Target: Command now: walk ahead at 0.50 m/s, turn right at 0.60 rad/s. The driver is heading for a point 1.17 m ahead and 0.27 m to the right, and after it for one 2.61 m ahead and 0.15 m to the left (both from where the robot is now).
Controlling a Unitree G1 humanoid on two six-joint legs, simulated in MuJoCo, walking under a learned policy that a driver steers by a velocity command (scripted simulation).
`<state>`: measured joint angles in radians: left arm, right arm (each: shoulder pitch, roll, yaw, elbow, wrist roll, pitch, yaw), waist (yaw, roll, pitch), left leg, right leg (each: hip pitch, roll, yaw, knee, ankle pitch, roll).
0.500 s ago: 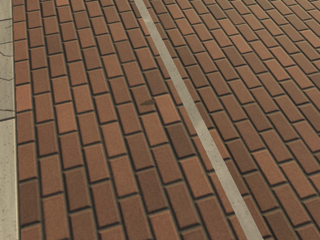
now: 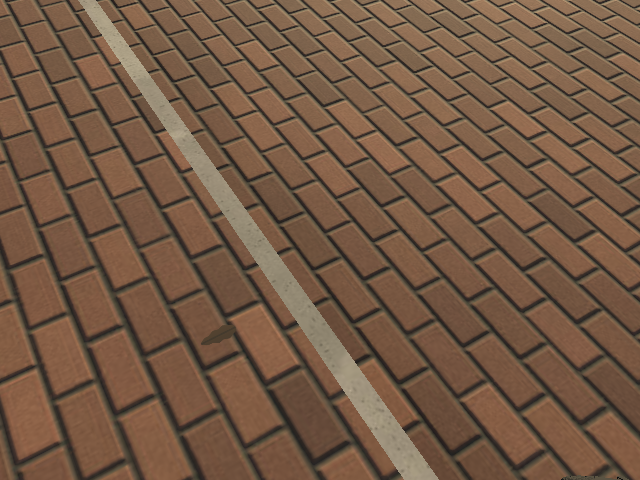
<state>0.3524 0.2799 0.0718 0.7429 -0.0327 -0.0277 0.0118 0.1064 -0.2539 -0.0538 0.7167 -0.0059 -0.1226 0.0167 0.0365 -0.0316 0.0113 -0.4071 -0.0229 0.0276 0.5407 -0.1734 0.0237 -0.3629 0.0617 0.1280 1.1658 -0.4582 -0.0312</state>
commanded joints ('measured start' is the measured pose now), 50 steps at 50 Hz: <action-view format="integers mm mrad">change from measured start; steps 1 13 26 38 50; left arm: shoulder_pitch -73 -301 -56 2 -15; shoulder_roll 120 25 129 147 24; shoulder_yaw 35 10 39 24 -11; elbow -119 -206 -200 -67 -87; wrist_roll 9 15 15 15 2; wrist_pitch -8 -4 -30 -30 -13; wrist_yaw -4 -52 -47 -8 -17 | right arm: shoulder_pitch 99 168 92 -62 465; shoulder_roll -90 -198 -196 -102 -252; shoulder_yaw -25 -56 -33 1 -73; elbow -19 70 -42 -65 92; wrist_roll -4 4 8 5 12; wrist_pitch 12 19 -11 32 -20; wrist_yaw -8 -24 -21 0 63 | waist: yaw -66 -112 -5 21 -196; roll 123 84 17 -39 342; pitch -19 38 -117 -17 -247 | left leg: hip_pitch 320 330 -375 -217 620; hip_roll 306 257 127 117 244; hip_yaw -364 75 -111 -64 -398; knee -298 -348 734 165 -83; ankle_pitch -94 257 -172 351 -16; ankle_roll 149 123 -12 -46 212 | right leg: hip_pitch -372 -288 399 207 -200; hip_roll -144 -138 -292 -184 7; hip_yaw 15 -127 328 65 26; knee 84 -421 -834 -916 274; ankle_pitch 117 515 540 608 182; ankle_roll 12 9 -285 -204 -24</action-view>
